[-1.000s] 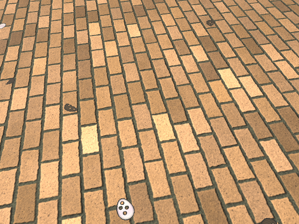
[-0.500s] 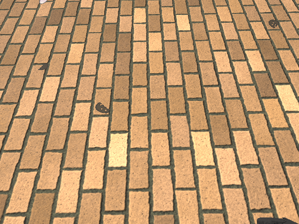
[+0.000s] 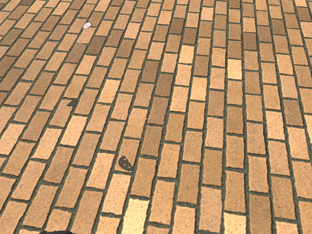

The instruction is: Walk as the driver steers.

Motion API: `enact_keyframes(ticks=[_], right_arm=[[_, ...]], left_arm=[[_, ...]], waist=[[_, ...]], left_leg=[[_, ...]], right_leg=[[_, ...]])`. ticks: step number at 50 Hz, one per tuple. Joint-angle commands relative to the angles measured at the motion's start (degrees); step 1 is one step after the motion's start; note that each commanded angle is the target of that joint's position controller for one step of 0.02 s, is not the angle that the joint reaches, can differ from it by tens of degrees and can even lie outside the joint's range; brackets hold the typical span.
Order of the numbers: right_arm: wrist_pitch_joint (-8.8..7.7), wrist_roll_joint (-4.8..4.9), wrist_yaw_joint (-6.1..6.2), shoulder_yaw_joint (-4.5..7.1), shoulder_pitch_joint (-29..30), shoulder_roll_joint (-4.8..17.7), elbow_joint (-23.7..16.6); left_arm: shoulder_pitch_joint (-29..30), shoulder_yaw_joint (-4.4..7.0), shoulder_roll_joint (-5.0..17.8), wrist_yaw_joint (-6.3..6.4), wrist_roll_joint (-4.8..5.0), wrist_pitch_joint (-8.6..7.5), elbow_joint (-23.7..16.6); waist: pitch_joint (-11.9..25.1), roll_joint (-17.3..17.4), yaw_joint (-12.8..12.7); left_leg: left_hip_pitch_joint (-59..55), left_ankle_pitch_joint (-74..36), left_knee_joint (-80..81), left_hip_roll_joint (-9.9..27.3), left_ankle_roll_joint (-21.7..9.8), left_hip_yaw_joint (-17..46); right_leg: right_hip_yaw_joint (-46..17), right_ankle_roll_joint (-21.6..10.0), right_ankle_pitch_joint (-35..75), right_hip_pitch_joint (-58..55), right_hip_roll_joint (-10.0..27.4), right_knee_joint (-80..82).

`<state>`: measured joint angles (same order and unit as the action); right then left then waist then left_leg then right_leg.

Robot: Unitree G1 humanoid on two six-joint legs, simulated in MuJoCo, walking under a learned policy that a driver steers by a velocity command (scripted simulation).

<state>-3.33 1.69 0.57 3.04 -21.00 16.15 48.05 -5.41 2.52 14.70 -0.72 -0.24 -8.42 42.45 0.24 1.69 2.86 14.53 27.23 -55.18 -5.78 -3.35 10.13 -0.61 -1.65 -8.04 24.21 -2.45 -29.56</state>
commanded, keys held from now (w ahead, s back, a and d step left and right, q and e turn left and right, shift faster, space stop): w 0.40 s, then no key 0.06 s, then e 0.54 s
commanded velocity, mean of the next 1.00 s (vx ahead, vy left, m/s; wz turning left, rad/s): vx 0.31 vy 0.00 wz -0.13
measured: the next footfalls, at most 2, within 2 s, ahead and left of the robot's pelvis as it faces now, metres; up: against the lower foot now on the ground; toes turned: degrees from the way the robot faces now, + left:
left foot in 0.44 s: +0.38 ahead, +0.15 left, +0.00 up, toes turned +4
right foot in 0.96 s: +0.43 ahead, -0.08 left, +0.00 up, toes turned -13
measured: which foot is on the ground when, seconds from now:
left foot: up 0.00-0.42, down 0.44-0.98, up 1.00-1.00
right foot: down 0.00-0.44, up 0.46-0.94, down 0.96-1.00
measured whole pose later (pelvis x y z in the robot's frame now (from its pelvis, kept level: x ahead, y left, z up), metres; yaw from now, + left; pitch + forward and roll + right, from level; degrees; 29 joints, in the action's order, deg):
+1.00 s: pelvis +0.37 +0.03 +0.00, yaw -12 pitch +2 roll +1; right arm -0.1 -0.3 1.4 4.4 -7.8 17.4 47.3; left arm -7.9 4.6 16.4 -0.7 0.0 1.4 37.3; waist -3.0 0.7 0.6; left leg 16.4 24.7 -42.2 4.3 1.0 -10.3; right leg 1.8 -2.6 -12.4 22.0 0.5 -32.7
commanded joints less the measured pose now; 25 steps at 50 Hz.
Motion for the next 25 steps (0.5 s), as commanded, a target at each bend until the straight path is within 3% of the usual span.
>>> enact_keyframes(ticks=[1, 2, 3, 5, 8, 11, 15, 18, 20, 21, 22, 23, 24, 25], right_arm=[[-1.63, 0.05, 0.04, 0.93, 3.4, 7.4, -5.6], [-1.83, -0.91, -0.07, 0.95, 6.0, 6.5, -6.5], [-1.74, -1.26, -0.31, 1.08, 6.3, 5.7, -6.8], [-1.36, -1.05, -0.66, 0.65, 5.1, 3.3, -6.7], [-1.31, -1.5, -0.79, -0.2, 9.4, 1.5, -8.7], [-1.7, -1.32, -1.2, -0.73, 14.9, 0.7, -10.0], [-1.99, -0.58, -1.96, -0.6, 21.3, 1.5, -12.0], [-2.37, -0.43, -2.67, -0.11, 23.1, 3.1, -13.4], [-2.54, -0.76, -2.63, 1.04, 17.5, 5.1, -12.1], [-2.49, -1.35, -2.2, 2.35, 9.8, 7.6, -9.8], [-2.41, -2.66, -1.58, 3.48, -0.1, 12.2, -8.2], [-1.85, -3.29, -1.75, 3.95, -1.2, 15.8, -7.6], [-1.49, -2.29, -1.91, 2.81, -2.0, 10.4, -7.6], [-1.54, -2.01, -1.88, 1.93, 1.9, 8.0, -8.0]], left_arm=[[-13.2, 2.48, 7.3, 0.07, 0.2, 0.81, 0.0], [-11.2, 2.15, 6.6, -0.05, 0.07, 1.09, 0.2], [-10.2, 1.7, 5.7, -0.14, -0.31, 1.11, 0.2], [-10.5, 1.64, 5.5, -0.44, 0.03, 1.08, 1.0], [-12.2, 2.41, 8.3, -0.1, 0.69, 1.2, 2.3], [-13.7, 2.59, 9.2, 0.33, 1.1, 1.92, 3.2], [-17.8, 2.57, 9.9, 0.36, 1.68, 2.7, 5.3], [-18.4, 2.81, 10.8, 0.64, 1.87, 3.55, 6.3], [-17.1, 2.94, 11.7, 0.91, 1.85, 4.19, 6.2], [-17.0, 2.47, 10.6, 1.08, 1.49, 4.43, 6.0], [-16.7, 1.28, 8.1, 1.4, -0.05, 4.28, 4.0], [-24.7, -0.78, 1.2, 1.2, -0.08, 3.31, 3.9], [-24.0, 0.59, 7.2, 1.08, 1.04, 2.76, 5.7], [-19.6, 1.35, 9.4, 1.07, 2.25, 2.81, 4.8]], waist=[[4.3, -5.0, -7.2], [0.8, -3.7, -6.1], [0.2, -4.8, -4.5], [0.5, -6.8, -3.4], [-0.4, -6.2, -3.9], [-1.1, -6.2, -5.5], [-2.5, -6.8, -7.4], [-3.1, -7.3, -6.4], [0.2, -7.2, -2.3], [5.0, -6.0, 1.3], [13.9, 0.5, 4.6], [20.6, 16.3, 0.4], [20.9, 9.8, 2.5], [12.9, 6.4, 1.8]], left_leg=[[30.8, -3.9, -18.3, 6.2, 0.6, -0.5], [30.2, -6.7, -14.6, 7.8, 0.8, -1.6], [27.6, -8.4, -11.7, 9.7, 0.9, -2.6], [24.5, -9.4, -7.4, 10.5, 1.5, -5.1], [25.1, -14.2, 1.9, 11.5, 2.8, -7.0], [22.0, -23.8, 13.3, 10.8, 3.0, -8.5], [18.4, -28.7, 21.2, 8.9, 2.6, -9.6], [17.3, -24.4, 24.7, 8.3, 0.4, -9.5], [7.6, -22.9, 27.7, 6.2, -1.5, -11.5], [-3.8, -25.4, 28.7, 5.9, -3.1, -11.6], [-20.6, -37.1, 26.0, 16.8, -6.9, -0.3], [-36.1, -42.8, 29.9, 29.8, -16.7, 22.6], [-33.5, -44.9, 31.7, 29.5, -16.6, 24.1], [-26.5, -51.9, 31.2, 27.7, -14.4, 13.7]], right_leg=[[-29.4, -11.4, -10.4, -31.7, 21.2, 13.3], [-24.8, -11.1, -3.6, -26.2, 18.9, 14.7], [-20.9, -10.4, 0.8, -22.8, 17.0, 16.0], [-16.4, -10.7, 6.4, -19.6, 15.0, 18.1], [-12.1, -11.8, 11.9, -18.2, 15.1, 20.6], [-7.1, -10.2, 12.2, -17.1, 13.2, 21.4], [-6.0, -9.2, 10.2, -18.8, 14.4, 20.4], [-6.9, -7.9, 12.3, -23.4, 16.9, 17.8], [-4.8, -6.1, 24.5, -24.0, 15.7, 10.5], [-2.4, -4.3, 30.5, -21.4, 12.6, 0.3], [0.4, -1.4, 16.8, -10.5, 8.7, -17.2], [0.4, 2.4, -23.9, 9.8, -0.7, -36.4], [-7.1, 2.6, -28.3, 13.3, 1.0, -43.7], [-6.8, 2.6, -25.2, 15.7, 2.9, -44.8]])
